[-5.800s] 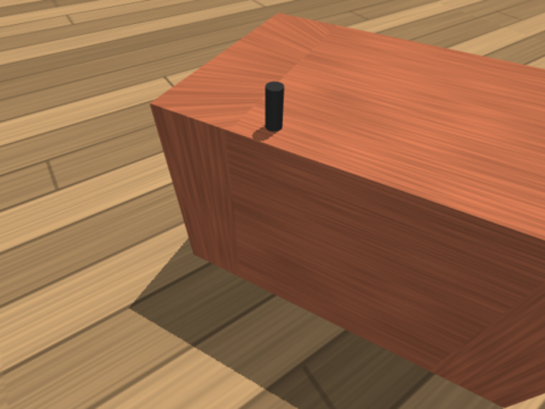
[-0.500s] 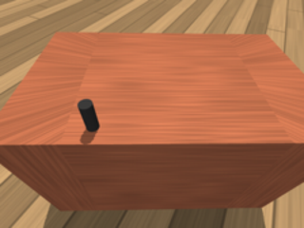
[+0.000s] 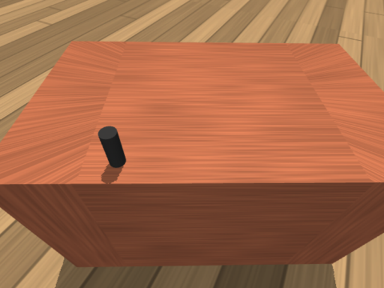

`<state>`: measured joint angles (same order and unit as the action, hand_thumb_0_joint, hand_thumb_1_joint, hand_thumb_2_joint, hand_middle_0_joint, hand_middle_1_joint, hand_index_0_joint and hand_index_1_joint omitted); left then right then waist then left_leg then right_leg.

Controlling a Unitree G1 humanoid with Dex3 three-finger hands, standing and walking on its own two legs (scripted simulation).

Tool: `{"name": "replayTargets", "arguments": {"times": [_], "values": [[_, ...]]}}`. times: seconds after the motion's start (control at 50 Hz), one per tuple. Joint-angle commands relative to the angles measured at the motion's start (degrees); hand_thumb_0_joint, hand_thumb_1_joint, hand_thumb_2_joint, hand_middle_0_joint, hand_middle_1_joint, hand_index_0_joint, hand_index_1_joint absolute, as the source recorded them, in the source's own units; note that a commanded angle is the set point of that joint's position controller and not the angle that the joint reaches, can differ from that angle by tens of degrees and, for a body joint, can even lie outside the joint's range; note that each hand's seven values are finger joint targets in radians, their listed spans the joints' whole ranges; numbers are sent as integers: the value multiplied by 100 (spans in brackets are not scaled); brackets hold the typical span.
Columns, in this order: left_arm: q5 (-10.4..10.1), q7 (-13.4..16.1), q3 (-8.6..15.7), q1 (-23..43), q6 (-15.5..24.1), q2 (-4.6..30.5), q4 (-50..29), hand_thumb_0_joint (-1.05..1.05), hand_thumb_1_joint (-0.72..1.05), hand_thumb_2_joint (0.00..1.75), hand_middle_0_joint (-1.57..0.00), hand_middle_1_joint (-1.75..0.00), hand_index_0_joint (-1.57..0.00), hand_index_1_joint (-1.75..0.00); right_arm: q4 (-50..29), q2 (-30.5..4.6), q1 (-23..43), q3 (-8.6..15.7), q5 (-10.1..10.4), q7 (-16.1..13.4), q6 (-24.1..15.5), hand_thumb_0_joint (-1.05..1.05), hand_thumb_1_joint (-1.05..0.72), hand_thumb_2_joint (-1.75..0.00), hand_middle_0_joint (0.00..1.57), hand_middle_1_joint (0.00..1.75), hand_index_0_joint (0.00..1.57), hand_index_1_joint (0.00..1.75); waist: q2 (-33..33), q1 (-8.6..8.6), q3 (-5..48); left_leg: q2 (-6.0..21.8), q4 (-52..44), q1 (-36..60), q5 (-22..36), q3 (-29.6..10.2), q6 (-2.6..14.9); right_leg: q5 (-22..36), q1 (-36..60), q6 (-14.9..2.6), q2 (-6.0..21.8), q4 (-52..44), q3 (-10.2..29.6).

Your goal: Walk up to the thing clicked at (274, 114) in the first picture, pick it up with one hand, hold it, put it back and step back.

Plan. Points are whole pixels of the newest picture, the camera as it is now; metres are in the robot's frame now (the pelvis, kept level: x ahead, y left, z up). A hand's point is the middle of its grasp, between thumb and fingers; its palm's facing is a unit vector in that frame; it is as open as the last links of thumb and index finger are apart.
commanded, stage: stand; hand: left
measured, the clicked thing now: (113, 148) +0.44 +0.20 +0.02
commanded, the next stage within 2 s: rise first in 0.64 s
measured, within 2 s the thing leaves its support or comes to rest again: neither
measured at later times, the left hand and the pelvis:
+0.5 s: hand out of the picture +0.07 +0.26 -0.16, palm faces -0.03 -0.94 -0.35, open 7.4 cm; pelvis +0.00 +0.00 +0.00, yaw +0 degrees
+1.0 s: hand (84, 278) +0.18 +0.24 -0.12, palm faces +0.17 -0.93 -0.32, open 11.5 cm; pelvis +0.00 +0.00 -0.01, yaw +0 degrees
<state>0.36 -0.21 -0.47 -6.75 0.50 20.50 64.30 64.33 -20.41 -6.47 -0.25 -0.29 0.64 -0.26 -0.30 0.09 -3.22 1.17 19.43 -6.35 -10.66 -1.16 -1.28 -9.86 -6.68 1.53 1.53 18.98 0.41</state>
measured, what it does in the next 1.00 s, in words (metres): stands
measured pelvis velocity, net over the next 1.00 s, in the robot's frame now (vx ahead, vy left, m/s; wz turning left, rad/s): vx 0.00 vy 0.00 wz -0.01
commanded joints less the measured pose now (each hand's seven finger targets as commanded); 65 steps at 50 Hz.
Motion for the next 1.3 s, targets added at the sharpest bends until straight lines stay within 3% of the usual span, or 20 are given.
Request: {"name": "replayTargets", "arguments": {"times": [0.0,0.46,0.7,0.72,0.74,0.76,0.78,0.8,0.82,0.86,0.88,0.9,0.96,0.98,1.08,1.1,1.16,1.2,1.24,1.28], "values": [[23,65,267,186,131,1226,-311,0,90,90,-20,-30,-20,-30,-314,-1213,176,248,-14,-80,-129,0,-90,-90,20,30,20,30,3,-33,394,612,-350,-81,655,-397,230,690,124,-234,612,-316,426],[29,63,284,148,126,1222,-300,0,90,90,-20,-30,-20,-30,-324,-1197,160,242,-23,-85,-113,0,-90,-90,20,30,20,30,-2,-24,397,595,-352,-102,528,-386,230,604,124,-242,605,-307,410],[20,69,296,127,116,1226,-311,0,90,90,-20,-30,-20,-30,-350,-1219,177,255,-6,-107,-136,0,-90,-90,20,30,20,30,-6,-7,563,633,-247,98,1165,-364,225,1176,286,-244,616,-185,365],[4,71,287,123,120,1195,-301,0,82,82,-12,-22,-12,-22,-348,-1227,175,251,-4,-102,-137,0,-82,-82,12,22,12,22,-50,-1,535,628,-255,88,1178,-371,227,1142,287,-231,616,-220,367],[-444,111,80,2133,572,11,-2312,0,74,74,-4,-14,-4,-14,-2358,-163,2186,90,550,-194,-770,0,-74,-74,5,14,5,14,-130,-251,602,-131,302,-641,505,276,85,494,-704,-160,-114,288,-244],[-606,261,177,1987,777,502,-2526,0,66,66,-7,-6,-4,-8,-2512,-332,1919,61,609,-275,-883,0,-66,-66,5,6,5,6,192,33,822,-85,104,-418,159,203,88,99,-275,-174,-106,196,-270],[-597,338,364,1258,759,831,-1964,0,58,58,-7,-6,-5,-8,-2019,-855,1309,344,600,-369,-814,0,-58,-58,4,5,5,5,9,-64,455,-79,39,-543,-92,273,94,-78,-443,-197,-132,158,-241],[-567,391,697,960,705,1174,-1570,0,50,50,-9,-7,-7,-9,-1436,-1043,934,603,544,-435,-713,0,-50,-50,5,5,5,5,-43,-53,297,-132,247,-892,-198,336,93,-201,-688,-195,-145,278,-254],[-536,450,951,966,646,1360,-1613,0,42,42,-8,-7,-7,-8,-1402,-1293,955,890,499,-492,-705,0,-42,-42,5,5,5,5,23,-29,624,-105,396,-885,-23,323,92,-14,-709,-195,-159,460,-262],[-417,461,936,744,706,951,-1674,0,26,26,-8,-7,-8,-7,-1437,-855,844,870,355,-491,-743,0,-26,-26,5,5,5,5,-185,15,1260,-110,514,-716,299,302,99,356,-578,-188,-145,610,-216],[-310,442,1133,511,704,967,-1894,0,18,22,-8,-7,-8,-6,-1554,-860,158,1119,271,-472,-723,0,-18,-21,5,5,5,5,-28,-130,1493,-98,542,-561,532,283,132,603,-555,-172,-178,619,-229],[-270,448,1242,-104,646,986,-1985,0,12,19,-8,-7,-9,-6,-1591,-830,-387,1194,270,-466,-675,0,-12,-20,5,5,5,5,-90,-32,1607,-120,507,-440,842,289,110,842,-393,-189,-197,597,-260],[-251,470,1399,-344,602,986,-2439,0,-8,10,-7,-7,-9,-5,-2035,-679,-210,1151,275,-445,-596,0,8,-14,5,5,5,5,-134,121,1513,-170,477,-393,1338,368,72,1218,-184,-160,-186,498,-266],[-272,432,1228,-412,576,668,-2642,0,-11,10,-7,-7,-9,-5,-2176,-479,-309,1053,294,-414,-558,0,11,-13,5,5,5,5,-120,83,1461,-163,451,-375,1302,377,69,1173,-262,-167,-195,496,-278],[-293,504,1113,95,607,552,-4012,0,-38,5,-6,-5,-6,-5,-3338,-166,343,737,300,-453,-580,0,31,-8,5,5,5,5,-85,154,1159,-109,280,-493,822,360,89,697,-301,-176,-151,351,-258],[-290,543,1235,66,632,705,-4248,0,-44,4,-6,-6,-6,-5,-3391,-172,299,730,298,-471,-597,0,35,-7,5,5,5,5,-168,190,1062,-115,253,-509,718,357,88,567,-294,-186,-142,329,-265],[-273,586,1128,-21,722,568,-5000,0,-57,1,-6,-6,-7,-6,-3946,-239,201,752,240,-519,-697,0,45,-4,5,5,5,5,-56,112,1189,-107,266,-324,716,362,106,604,-134,-161,-151,307,-261],[-265,628,1471,-477,741,884,-5135,0,-57,0,-6,-6,-6,-5,-3747,-275,-343,810,219,-544,-687,0,47,-4,5,5,5,5,-209,121,1021,-132,281,-298,823,393,106,697,-148,-171,-143,284,-264],[-268,591,1307,-620,773,611,-5653,0,-55,0,-5,-5,-6,-5,-3990,-212,-153,783,195,-534,-732,0,50,-3,5,5,5,5,-114,171,1049,-123,300,-220,992,380,106,863,-32,-168,-147,319,-288],[-287,607,1637,-989,747,797,-5788,0,-54,0,-4,-5,-5,-4,-3822,-296,-415,938,185,-537,-712,0,51,-2,5,5,5,5,-221,202,915,-103,275,-214,1134,378,88,982,-39,-186,-168,326,-310]]}}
